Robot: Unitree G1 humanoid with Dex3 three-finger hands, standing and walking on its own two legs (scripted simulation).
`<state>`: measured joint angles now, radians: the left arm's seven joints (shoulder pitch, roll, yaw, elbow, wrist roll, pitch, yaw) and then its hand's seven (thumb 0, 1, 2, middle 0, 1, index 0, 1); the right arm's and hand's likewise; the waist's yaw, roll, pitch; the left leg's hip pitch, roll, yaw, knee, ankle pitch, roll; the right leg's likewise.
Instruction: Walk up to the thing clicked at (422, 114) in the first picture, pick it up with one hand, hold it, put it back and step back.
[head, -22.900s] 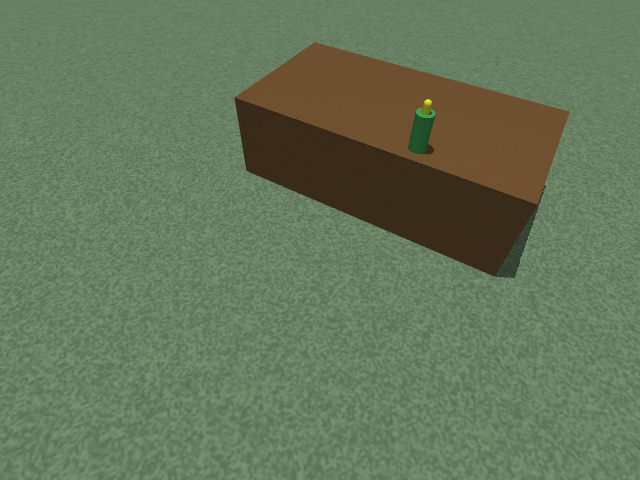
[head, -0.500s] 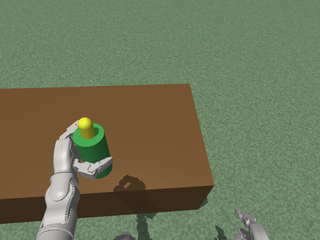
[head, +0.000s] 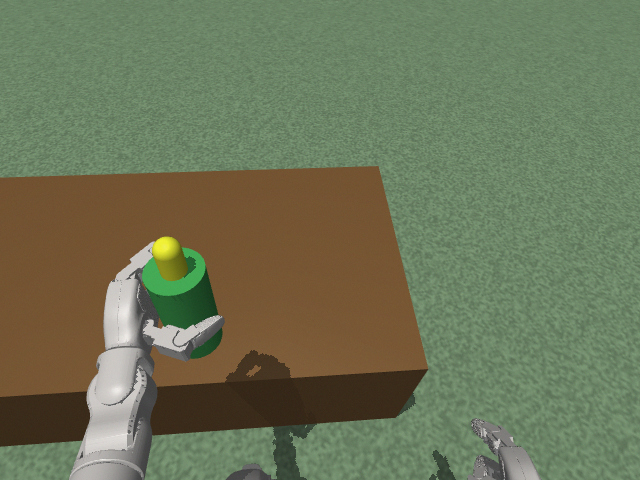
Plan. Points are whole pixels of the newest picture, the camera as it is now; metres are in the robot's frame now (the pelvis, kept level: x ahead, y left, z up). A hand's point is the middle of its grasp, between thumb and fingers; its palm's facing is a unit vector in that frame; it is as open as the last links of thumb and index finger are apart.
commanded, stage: crouch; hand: left
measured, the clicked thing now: (183, 295) +0.32 +0.16 +0.06
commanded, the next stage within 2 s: lower in 1.14 s
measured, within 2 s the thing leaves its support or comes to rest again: neither
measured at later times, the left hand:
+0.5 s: hand (195, 314) +0.36 +0.18 -0.06, palm faces +0.10 -0.99 +0.02, open 9.9 cm
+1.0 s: hand (207, 319) +0.40 +0.19 -0.15, palm faces +0.12 -0.99 +0.00, open 9.9 cm
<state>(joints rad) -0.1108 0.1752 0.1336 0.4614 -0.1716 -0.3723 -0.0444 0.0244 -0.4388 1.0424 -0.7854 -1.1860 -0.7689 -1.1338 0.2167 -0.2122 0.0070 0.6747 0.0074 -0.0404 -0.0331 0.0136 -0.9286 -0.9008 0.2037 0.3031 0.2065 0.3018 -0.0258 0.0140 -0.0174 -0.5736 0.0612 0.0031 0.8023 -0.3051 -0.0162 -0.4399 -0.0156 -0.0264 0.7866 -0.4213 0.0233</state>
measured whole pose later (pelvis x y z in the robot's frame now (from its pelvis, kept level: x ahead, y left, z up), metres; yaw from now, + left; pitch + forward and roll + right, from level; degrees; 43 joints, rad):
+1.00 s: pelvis -0.02 +0.00 -0.14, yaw -3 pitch +28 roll -5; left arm -0.48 0.29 0.34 0.86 -0.14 -0.61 -0.12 0.02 -0.45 1.05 -0.80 -1.17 -0.78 -1.12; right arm 0.15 -0.21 0.00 0.71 -0.05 0.00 0.04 0.01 -0.91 -0.90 0.20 0.30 0.21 0.30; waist -0.08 0.02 -0.17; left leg -1.48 0.09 -0.07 1.51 -0.53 -0.02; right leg -1.31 0.02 -0.05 1.50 -0.67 0.02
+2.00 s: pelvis -0.06 +0.00 -0.25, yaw -7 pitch +33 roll -6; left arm -0.65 0.40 0.43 0.92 -0.13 -0.56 -0.15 0.02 -0.46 1.05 -0.82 -1.15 -0.80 -1.10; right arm 0.12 -0.23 0.04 0.70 -0.06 0.02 0.03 0.01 -0.92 -0.90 0.20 0.30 0.21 0.30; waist -0.10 0.00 -0.17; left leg -1.89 0.11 -0.11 1.86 -0.55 -0.03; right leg -1.72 0.05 -0.06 1.87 -0.72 0.02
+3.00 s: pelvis -0.05 +0.00 -0.27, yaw -7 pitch +33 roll -6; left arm -0.64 0.42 0.45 0.79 -0.16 -0.47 -0.18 -0.01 -0.53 0.11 -0.25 -0.18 -0.25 -0.18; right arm 0.11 -0.24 0.03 0.67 -0.03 0.05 0.00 0.01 -0.92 -0.89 0.21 0.30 0.21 0.30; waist -0.07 0.00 -0.16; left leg -1.94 0.10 -0.12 1.92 -0.57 -0.03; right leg -1.77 0.05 -0.06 1.93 -0.75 0.01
